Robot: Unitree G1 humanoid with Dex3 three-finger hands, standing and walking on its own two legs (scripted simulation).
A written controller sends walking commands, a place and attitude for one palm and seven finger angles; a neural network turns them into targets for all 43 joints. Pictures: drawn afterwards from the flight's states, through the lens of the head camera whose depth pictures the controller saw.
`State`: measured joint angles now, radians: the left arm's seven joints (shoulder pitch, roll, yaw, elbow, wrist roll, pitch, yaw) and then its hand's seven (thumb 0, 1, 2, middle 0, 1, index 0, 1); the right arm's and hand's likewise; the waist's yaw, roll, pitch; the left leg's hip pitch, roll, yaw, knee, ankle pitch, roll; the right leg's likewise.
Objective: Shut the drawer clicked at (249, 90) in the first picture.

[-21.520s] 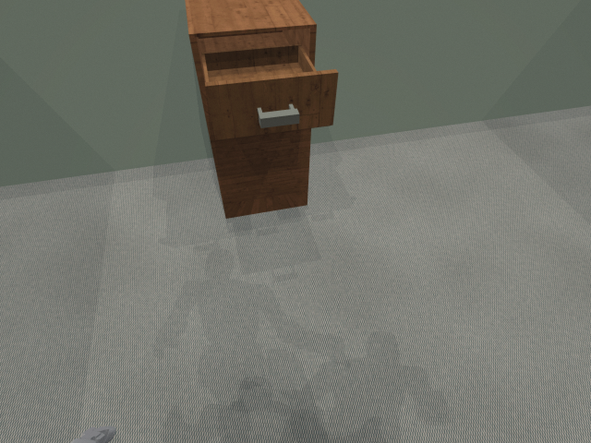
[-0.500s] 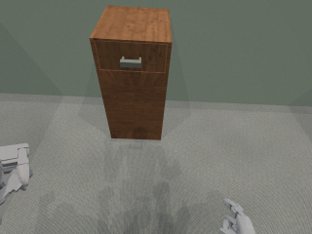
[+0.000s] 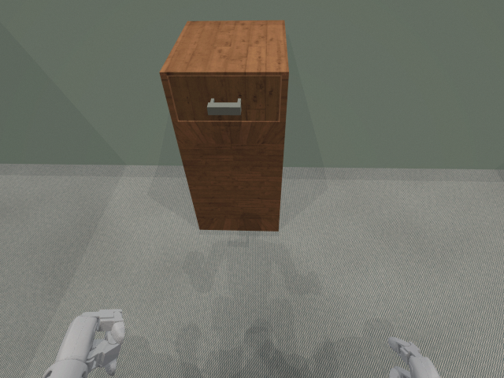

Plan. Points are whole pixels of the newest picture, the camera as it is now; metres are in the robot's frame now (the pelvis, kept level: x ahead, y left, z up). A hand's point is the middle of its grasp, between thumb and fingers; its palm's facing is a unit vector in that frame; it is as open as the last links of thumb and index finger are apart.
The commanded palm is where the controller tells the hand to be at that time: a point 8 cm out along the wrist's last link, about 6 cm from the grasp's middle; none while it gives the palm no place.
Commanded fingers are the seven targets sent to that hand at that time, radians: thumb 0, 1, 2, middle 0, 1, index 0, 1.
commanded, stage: let the arm hang, fingers relaxed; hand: left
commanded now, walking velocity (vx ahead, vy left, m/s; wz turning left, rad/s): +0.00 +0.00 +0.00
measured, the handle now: (225, 104) +0.89 +0.14 -0.04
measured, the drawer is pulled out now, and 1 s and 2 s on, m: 0.00 0.00 0.00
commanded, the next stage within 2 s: look to check the result in 0.94 s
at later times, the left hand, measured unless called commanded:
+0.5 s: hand out of the picture -0.03 +0.21 -0.16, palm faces +0.00 -0.96 -0.27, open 6.1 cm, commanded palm none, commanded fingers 0.00 0.90 0.90 -0.20 -0.30 -0.20 -0.30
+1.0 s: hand out of the picture +0.05 +0.19 -0.16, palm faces -0.01 -0.97 -0.24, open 7.3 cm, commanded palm none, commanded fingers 0.00 0.90 0.90 -0.20 -0.30 -0.20 -0.30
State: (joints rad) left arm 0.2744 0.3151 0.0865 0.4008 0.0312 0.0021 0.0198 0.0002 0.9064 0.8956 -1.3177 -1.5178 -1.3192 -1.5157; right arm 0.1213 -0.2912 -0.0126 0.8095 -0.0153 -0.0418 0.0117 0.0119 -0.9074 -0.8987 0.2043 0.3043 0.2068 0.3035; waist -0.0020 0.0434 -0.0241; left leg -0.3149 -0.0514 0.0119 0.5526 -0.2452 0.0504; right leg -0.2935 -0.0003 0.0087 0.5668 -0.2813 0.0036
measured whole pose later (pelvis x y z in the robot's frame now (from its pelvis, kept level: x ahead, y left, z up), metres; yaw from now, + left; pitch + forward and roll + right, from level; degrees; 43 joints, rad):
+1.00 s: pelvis +0.00 -0.01 +0.01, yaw -1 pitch -2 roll +0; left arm 0.19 0.21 0.01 1.12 0.01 -0.01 0.02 0.00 0.91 0.89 -0.20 -0.30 -0.20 -0.30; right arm 0.22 -0.21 -0.02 1.12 -0.02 -0.01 -0.02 0.01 -0.91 -0.90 0.20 0.30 0.20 0.30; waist -0.01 0.01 0.04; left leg -0.19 -0.03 0.01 0.38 -0.17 0.03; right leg -0.17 0.02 0.02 0.39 -0.19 -0.01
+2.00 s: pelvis +0.03 -0.03 +0.02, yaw -2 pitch -1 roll +0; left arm 0.17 0.25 0.02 1.13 0.01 -0.02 0.02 0.00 0.91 0.89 -0.20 -0.30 -0.20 -0.30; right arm 0.18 -0.25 -0.01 1.14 -0.02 -0.01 -0.02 0.01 -0.91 -0.90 0.20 0.30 0.21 0.30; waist -0.01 0.01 0.05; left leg -0.13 -0.01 0.02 0.33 -0.18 0.01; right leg -0.11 0.04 0.02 0.33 -0.20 -0.04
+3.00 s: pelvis +0.03 -0.02 +0.02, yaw -1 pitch -1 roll +0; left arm 0.15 0.29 0.02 1.13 0.01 -0.02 0.01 0.00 0.91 0.89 -0.20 -0.30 -0.20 -0.30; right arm 0.15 -0.29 -0.01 1.14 -0.02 -0.01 -0.02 0.01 -0.91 -0.90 0.20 0.30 0.21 0.30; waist -0.01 0.01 0.05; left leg -0.11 -0.02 0.01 0.30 -0.17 0.01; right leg -0.10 0.03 0.02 0.31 -0.19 -0.03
